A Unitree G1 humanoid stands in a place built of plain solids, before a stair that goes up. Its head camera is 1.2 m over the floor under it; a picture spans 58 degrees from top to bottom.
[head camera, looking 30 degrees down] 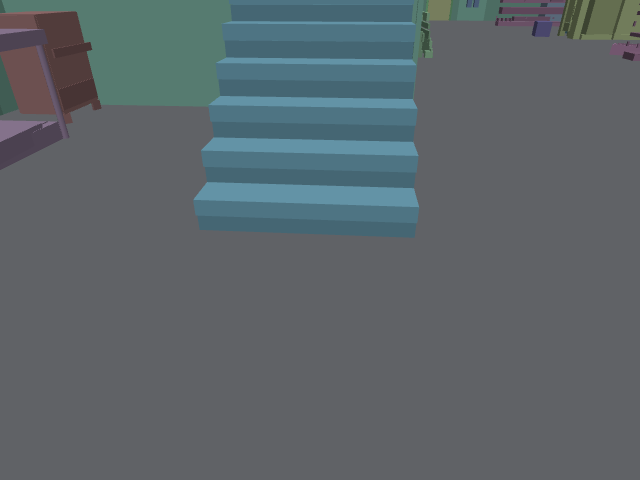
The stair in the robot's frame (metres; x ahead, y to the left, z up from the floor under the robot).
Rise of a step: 0.20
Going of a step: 0.23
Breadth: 1.23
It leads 4 degrees to the right of straight ahead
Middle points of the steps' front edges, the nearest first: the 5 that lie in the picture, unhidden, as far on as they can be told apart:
2.12 0.09 0.20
2.35 0.07 0.41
2.58 0.05 0.61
2.81 0.03 0.81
3.04 0.02 1.01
